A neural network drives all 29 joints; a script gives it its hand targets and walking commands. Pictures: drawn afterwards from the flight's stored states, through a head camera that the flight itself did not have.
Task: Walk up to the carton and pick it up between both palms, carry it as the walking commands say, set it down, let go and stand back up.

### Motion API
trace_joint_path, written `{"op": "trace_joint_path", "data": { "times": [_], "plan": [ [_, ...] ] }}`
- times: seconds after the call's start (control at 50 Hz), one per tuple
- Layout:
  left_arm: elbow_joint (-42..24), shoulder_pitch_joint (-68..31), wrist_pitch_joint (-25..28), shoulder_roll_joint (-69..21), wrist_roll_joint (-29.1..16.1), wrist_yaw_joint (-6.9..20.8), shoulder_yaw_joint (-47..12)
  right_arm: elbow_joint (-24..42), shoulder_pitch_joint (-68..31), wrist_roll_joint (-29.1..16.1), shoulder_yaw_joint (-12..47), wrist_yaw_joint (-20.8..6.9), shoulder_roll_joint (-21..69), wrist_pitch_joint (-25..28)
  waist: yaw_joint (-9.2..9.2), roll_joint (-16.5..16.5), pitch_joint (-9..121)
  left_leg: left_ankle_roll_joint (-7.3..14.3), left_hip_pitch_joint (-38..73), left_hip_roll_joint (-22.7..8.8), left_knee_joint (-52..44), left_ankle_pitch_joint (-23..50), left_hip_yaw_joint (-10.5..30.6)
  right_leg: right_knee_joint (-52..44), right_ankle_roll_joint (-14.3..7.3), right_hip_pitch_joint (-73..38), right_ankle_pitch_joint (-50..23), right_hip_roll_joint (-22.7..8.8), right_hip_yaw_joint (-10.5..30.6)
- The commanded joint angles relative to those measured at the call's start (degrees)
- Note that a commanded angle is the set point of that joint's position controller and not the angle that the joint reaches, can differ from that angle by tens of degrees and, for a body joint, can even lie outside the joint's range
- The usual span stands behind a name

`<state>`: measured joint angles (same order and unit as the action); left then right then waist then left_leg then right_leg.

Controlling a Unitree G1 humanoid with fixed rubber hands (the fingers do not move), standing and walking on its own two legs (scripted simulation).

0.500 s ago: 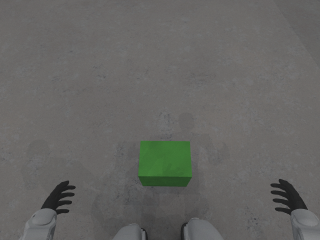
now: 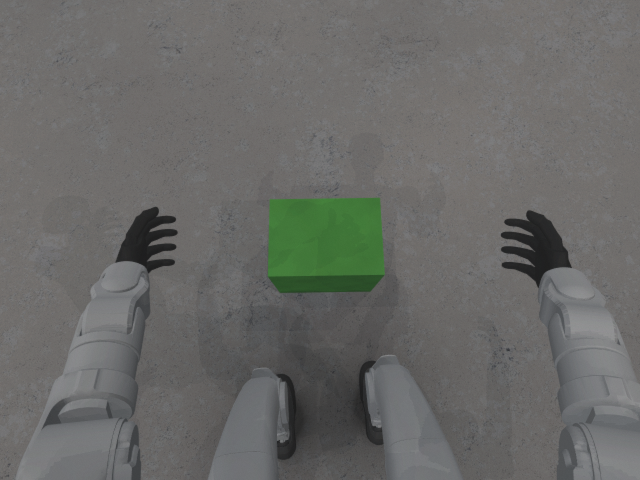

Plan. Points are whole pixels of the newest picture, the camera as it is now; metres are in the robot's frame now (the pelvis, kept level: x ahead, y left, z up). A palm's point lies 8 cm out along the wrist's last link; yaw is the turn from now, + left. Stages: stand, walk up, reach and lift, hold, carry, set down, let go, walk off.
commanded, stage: reach and lift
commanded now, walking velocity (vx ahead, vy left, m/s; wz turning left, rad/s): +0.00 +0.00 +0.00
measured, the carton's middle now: (325, 250) +0.50 -0.02 -0.57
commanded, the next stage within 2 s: none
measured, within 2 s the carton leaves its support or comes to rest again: neither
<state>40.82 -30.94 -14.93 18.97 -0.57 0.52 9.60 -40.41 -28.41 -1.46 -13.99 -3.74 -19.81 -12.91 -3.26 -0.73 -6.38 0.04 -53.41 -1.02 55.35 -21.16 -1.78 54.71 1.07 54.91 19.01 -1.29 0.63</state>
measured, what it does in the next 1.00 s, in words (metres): lowers itself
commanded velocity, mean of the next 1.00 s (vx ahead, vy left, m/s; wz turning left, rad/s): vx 0.00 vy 0.00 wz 0.00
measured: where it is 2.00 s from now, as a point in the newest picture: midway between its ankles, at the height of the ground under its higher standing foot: (329, 424)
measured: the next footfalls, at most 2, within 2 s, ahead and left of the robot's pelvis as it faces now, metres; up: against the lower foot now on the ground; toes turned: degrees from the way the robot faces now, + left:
none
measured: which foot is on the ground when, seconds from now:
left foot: down 0.00-1.00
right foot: down 0.00-1.00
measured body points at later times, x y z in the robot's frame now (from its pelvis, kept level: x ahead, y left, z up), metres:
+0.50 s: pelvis -0.02 -0.01 -0.05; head +0.28 -0.02 +0.29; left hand +0.51 +0.19 -0.15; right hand +0.48 -0.27 -0.15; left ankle +0.05 +0.12 -0.67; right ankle +0.06 -0.13 -0.67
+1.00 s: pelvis -0.03 -0.01 -0.12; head +0.30 -0.01 +0.19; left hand +0.53 +0.18 -0.24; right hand +0.49 -0.26 -0.24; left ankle +0.05 +0.12 -0.67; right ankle +0.07 -0.13 -0.67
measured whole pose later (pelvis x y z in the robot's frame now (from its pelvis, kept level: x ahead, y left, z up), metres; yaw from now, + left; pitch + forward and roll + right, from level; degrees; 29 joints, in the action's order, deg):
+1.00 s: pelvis -0.03 -0.01 -0.12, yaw +1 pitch +50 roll +1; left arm 53.9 -70.1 -10.7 18.7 0.2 0.5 17.2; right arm -53.2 -66.6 -1.2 -22.5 -3.3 -19.9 -8.9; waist -2.9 -1.2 4.6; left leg -1.0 -105.0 0.5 78.9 -23.7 0.7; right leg 77.9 1.0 106.3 21.5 -0.2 1.4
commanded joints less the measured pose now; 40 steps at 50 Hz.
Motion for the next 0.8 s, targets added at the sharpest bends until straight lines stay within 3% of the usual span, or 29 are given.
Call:
{"op": "trace_joint_path", "data": {
  "times": [0.0, 0.24, 0.5, 0.6, 0.68, 0.78],
  "plan": [
    [-4.4, -14.6, 0.5, 8.2, -0.3, 0.0, 2.2, 4.5, -13.2, -0.5, -2.8, 0.3, -9.6, 0.7, -0.7, 0.8, 36.9, -1.9, 14.1, 3.1, -4.8, 8.4, 0.6, -4.6, 0.9, -10.9, -10.0, 3.5, -3.3],
    [1.4, -33.0, 1.9, 8.4, 0.0, 0.4, 5.3, -0.4, -31.1, -1.6, -5.1, 1.2, -8.8, 1.9, -0.14, -0.3, 51.4, -1.8, 2.9, 3.8, -0.2, 10.8, 0.2, -0.2, 0.7, -5.6, -13.9, 4.0, -2.6],
    [6.2, -48.6, 5.5, 8.5, 0.4, 1.3, 7.3, -3.3, -46.3, -1.0, -7.1, 1.9, -7.4, 4.5, -0.24, -0.3, 67.0, -1.6, -8.1, 4.3, 3.6, 19.4, -0.5, 4.4, 0.6, -6.4, -27.6, 4.1, -1.1],
    [4.7, -48.1, 6.4, 7.3, 1.7, 1.0, 8.7, -2.5, -45.2, 0.7, -9.1, 1.5, -7.0, 5.3, -0.53, -0.9, 72.3, -1.7, -8.4, 4.5, 4.7, 25.2, -0.6, 5.5, 0.7, -5.5, -33.4, 4.2, -1.5],
    [4.0, -46.6, 6.7, 5.7, 2.4, 1.0, 9.0, -2.2, -43.7, 1.6, -10.1, 0.7, -6.3, 5.7, -0.53, -1.3, 71.3, -1.8, -9.0, 4.3, 5.9, 26.7, -0.4, 6.0, 0.8, 0.5, -31.9, 4.1, -2.0],
    [4.3, -47.3, 6.5, 4.8, 2.3, 1.1, 8.9, -3.1, -44.7, 1.8, -10.3, -0.2, -6.0, 5.8, -0.62, -1.1, 65.9, -2.0, -14.2, 4.4, 9.0, 21.2, -0.2, 8.7, 0.9, 9.7, -23.9, 3.9, -2.7]
  ]
}}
